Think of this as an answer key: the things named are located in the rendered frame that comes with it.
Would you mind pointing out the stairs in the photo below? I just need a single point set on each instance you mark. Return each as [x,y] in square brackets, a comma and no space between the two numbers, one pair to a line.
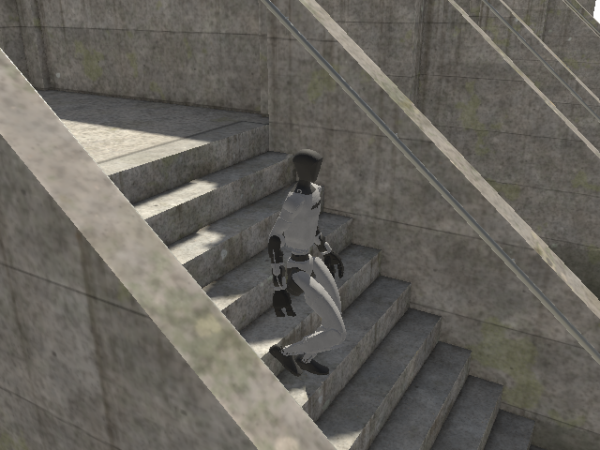
[393,385]

